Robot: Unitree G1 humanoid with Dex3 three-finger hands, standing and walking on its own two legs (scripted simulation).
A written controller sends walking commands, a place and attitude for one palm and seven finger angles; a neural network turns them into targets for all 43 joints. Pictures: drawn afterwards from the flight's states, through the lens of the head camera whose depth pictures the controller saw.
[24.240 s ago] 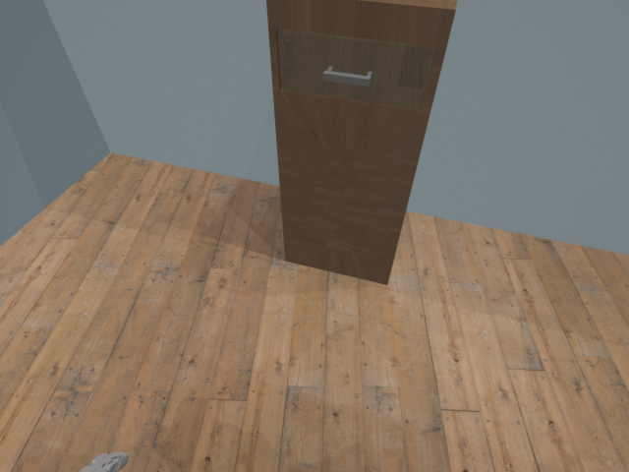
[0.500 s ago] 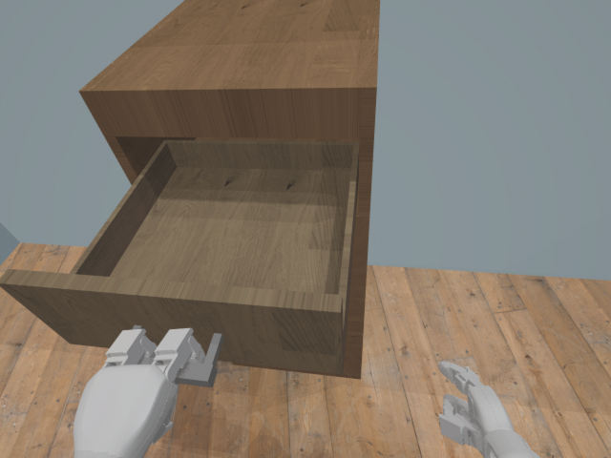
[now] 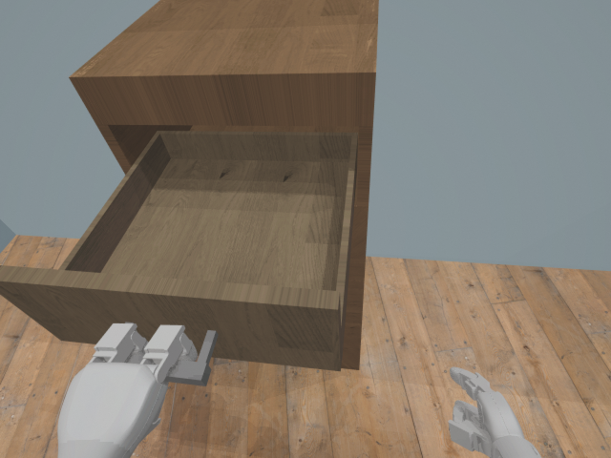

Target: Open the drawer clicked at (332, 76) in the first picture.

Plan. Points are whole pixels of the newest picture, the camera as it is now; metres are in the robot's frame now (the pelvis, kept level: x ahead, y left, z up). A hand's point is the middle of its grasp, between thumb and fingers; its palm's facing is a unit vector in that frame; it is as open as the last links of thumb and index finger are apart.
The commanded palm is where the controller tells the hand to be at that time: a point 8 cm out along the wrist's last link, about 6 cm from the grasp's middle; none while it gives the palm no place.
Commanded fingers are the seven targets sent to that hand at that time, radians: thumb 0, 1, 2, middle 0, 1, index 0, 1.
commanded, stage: open the thumb to release the handle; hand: left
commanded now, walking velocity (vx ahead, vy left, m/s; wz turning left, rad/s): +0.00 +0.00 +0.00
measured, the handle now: (161, 351) +0.21 +0.19 +0.09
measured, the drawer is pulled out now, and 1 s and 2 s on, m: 0.29 0.28 0.28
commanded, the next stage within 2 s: lift the hand off the handle in 0.38 s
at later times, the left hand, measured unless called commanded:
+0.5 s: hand (144, 417) +0.14 +0.19 +0.08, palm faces +0.07 -0.12 -0.99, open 13.3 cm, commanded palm +0.11 +0.20 +0.12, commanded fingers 0.00 -0.50 0.30 -0.30 -1.20 -0.30 -1.20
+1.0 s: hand (150, 391) +0.17 +0.19 +0.08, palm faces +0.05 -0.14 -0.99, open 13.8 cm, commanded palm +0.13 +0.20 +0.16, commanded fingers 0.00 -0.50 0.30 -0.30 -1.20 -0.30 -1.20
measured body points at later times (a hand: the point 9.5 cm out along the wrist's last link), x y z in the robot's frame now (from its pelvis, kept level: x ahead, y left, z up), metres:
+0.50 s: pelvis -0.01 -0.01 +0.01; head +0.00 -0.05 +0.46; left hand +0.13 +0.19 +0.13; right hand +0.22 -0.22 -0.08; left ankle -0.03 +0.12 -0.71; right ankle +0.01 -0.09 -0.71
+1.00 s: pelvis -0.01 +0.00 +0.02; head -0.01 -0.05 +0.46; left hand +0.16 +0.20 +0.14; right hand +0.22 -0.19 -0.07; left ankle -0.03 +0.12 -0.71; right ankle +0.01 -0.09 -0.71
